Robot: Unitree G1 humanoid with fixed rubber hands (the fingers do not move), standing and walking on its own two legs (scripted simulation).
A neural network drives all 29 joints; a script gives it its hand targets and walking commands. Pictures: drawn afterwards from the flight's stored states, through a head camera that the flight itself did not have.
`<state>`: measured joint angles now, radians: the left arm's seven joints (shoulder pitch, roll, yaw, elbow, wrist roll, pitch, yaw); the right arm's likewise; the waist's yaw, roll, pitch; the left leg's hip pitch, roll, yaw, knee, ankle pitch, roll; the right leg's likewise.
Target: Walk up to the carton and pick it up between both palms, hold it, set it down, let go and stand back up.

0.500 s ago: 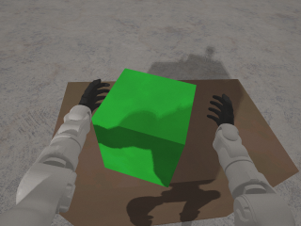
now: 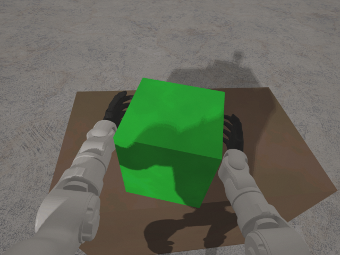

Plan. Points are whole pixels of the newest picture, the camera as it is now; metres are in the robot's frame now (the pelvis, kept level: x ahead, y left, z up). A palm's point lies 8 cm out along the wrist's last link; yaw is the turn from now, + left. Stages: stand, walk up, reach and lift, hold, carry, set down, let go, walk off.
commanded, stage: reach and lift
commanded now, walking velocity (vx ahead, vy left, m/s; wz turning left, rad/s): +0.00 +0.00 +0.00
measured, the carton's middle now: (172, 145) +0.40 +0.00 +0.03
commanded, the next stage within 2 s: none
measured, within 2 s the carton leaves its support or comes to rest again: leaves its support in 1.22 s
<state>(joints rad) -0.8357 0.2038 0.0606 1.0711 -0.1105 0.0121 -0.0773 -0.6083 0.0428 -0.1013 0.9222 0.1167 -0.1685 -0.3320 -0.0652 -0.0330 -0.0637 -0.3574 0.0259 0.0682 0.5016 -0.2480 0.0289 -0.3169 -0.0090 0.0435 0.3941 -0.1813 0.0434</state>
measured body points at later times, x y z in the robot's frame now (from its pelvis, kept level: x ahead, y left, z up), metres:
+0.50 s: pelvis +0.00 +0.00 +0.00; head +0.03 +0.03 +0.45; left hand +0.44 +0.15 +0.08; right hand +0.39 -0.16 +0.07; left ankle +0.00 +0.09 -0.74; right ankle +0.01 -0.16 -0.74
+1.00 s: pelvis +0.00 +0.00 +0.00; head +0.03 +0.03 +0.45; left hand +0.44 +0.14 +0.08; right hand +0.38 -0.16 +0.07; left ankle +0.00 +0.09 -0.74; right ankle +0.01 -0.16 -0.74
